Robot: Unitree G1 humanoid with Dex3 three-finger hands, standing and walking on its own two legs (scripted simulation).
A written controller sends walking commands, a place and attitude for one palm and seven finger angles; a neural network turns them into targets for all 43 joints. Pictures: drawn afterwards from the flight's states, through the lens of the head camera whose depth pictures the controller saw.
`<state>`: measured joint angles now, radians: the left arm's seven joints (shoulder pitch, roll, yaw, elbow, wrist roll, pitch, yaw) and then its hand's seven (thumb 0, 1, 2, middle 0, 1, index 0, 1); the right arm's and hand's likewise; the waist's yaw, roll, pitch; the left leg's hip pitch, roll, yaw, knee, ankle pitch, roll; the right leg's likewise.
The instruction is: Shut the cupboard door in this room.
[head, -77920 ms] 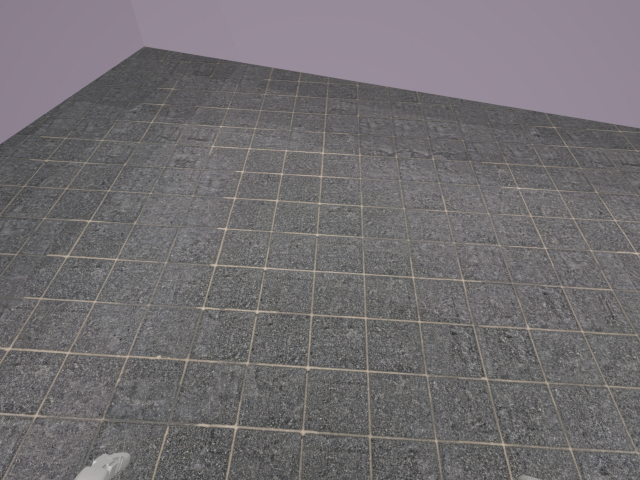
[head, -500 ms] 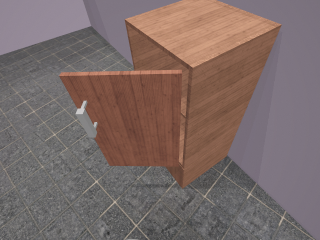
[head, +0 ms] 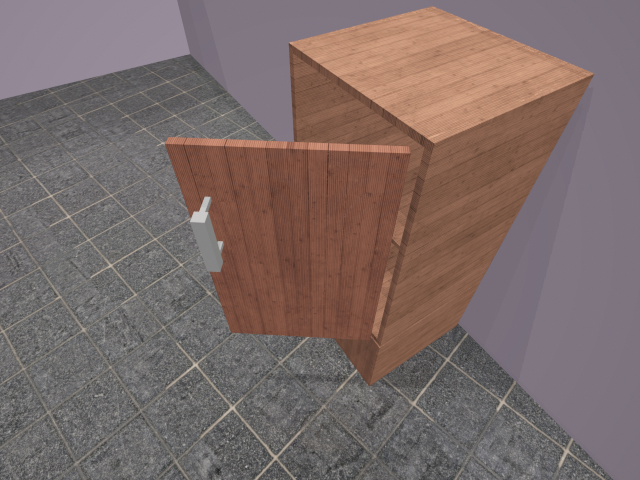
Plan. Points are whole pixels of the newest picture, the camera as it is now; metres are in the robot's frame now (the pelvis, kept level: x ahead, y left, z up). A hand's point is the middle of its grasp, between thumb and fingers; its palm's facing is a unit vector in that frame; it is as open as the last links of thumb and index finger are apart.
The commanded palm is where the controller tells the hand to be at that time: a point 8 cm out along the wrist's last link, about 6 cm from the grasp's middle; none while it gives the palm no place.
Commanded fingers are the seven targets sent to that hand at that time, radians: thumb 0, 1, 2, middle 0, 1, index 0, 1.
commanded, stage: come to a stop and stand still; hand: left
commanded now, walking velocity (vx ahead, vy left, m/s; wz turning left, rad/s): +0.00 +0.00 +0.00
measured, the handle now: (210, 234) +0.50 +0.24 -0.04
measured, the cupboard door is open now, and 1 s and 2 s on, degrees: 53 53 53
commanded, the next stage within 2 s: look again from close up in 0.06 s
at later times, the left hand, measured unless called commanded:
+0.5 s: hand out of the picture +0.01 +0.19 -0.18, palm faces +0.01 -0.98 -0.20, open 7.3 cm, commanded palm none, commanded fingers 0.00 0.90 0.90 -0.20 -0.30 -0.20 -0.30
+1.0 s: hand out of the picture -0.07 +0.17 -0.19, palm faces +0.08 -0.99 -0.13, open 7.3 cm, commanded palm none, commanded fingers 0.00 0.90 0.90 -0.20 -0.30 -0.20 -0.30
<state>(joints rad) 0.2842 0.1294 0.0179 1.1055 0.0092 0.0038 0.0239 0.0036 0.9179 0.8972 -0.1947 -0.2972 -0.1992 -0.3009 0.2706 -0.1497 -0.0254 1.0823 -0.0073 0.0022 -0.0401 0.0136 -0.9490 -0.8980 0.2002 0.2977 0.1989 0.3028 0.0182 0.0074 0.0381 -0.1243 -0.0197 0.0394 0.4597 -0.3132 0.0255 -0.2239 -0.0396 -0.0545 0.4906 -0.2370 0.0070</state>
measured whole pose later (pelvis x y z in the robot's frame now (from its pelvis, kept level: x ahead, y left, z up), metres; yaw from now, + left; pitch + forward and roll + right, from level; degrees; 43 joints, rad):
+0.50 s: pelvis -0.02 +0.01 +0.00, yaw +0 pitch -3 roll +0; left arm 0.27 0.17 -0.01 1.08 0.01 -0.01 0.04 0.00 0.92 0.90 -0.20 -0.30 -0.20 -0.30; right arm 0.31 -0.15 0.01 1.06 -0.01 -0.01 -0.02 0.01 -0.93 -0.90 0.20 0.30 0.20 0.30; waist 0.00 0.00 0.01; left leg -0.13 -0.02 0.05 0.50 -0.31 0.04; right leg -0.22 -0.04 -0.04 0.50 -0.22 0.02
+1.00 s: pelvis -0.03 +0.01 -0.01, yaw +0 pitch -2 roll -1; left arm 0.41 0.13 0.02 1.08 0.02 -0.01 0.02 0.00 0.91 0.90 -0.20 -0.30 -0.20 -0.30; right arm 0.38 -0.15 0.00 1.10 -0.02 0.01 -0.01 0.00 -0.91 -0.90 0.20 0.30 0.20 0.30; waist 0.01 -0.02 0.02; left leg -0.21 -0.02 0.04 0.58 -0.34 0.04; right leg -0.27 -0.03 -0.05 0.54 -0.24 -0.01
